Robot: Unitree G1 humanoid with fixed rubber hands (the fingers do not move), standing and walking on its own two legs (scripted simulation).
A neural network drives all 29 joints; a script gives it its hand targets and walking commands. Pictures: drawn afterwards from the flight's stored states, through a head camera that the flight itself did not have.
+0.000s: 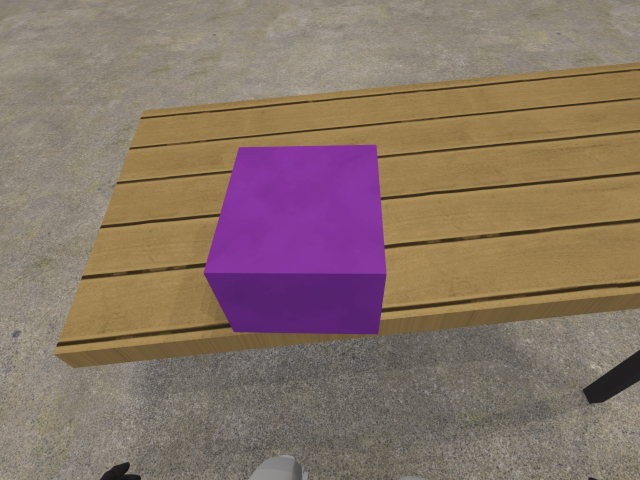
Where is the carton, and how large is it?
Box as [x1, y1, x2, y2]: [204, 145, 386, 333]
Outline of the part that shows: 376,145 239,147 204,269 204,274 234,331 377,333 386,273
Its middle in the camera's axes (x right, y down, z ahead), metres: -0.02 +0.00 +0.54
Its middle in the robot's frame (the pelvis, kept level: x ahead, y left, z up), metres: +0.42 +0.05 +0.06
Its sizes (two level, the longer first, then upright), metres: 0.220 0.198 0.145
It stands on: a table, 0.72 m high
